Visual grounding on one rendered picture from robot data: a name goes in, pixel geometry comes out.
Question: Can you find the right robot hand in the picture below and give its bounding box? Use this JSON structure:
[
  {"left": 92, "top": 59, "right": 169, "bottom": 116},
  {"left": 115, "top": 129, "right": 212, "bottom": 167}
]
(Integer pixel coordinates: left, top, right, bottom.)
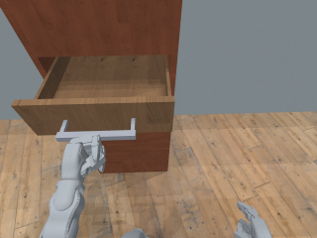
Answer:
[{"left": 234, "top": 201, "right": 272, "bottom": 238}]

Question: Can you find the left robot hand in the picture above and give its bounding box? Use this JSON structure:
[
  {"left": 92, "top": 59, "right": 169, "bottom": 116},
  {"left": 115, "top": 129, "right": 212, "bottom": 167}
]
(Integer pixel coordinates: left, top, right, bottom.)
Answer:
[{"left": 61, "top": 133, "right": 106, "bottom": 183}]

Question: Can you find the handle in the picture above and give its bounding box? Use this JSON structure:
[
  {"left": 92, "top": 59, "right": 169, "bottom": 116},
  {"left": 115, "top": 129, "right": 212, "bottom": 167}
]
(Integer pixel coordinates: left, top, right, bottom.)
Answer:
[{"left": 55, "top": 118, "right": 137, "bottom": 142}]

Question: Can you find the left robot forearm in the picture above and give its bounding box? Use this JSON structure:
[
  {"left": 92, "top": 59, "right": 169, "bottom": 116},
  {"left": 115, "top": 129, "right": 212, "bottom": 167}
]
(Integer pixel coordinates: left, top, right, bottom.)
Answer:
[{"left": 39, "top": 178, "right": 85, "bottom": 238}]

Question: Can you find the drawer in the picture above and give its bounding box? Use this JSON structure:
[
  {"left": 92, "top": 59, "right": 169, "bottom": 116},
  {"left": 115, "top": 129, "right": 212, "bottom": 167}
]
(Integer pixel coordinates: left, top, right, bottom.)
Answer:
[{"left": 11, "top": 55, "right": 175, "bottom": 136}]

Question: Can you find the cabinet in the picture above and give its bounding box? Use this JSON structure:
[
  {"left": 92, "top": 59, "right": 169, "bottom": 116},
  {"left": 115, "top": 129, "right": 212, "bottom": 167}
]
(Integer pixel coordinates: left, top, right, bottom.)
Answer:
[{"left": 0, "top": 0, "right": 182, "bottom": 174}]

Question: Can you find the left robot shin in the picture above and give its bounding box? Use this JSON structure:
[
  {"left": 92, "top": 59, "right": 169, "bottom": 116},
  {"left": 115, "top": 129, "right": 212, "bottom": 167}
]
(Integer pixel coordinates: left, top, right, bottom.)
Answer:
[{"left": 134, "top": 228, "right": 144, "bottom": 233}]

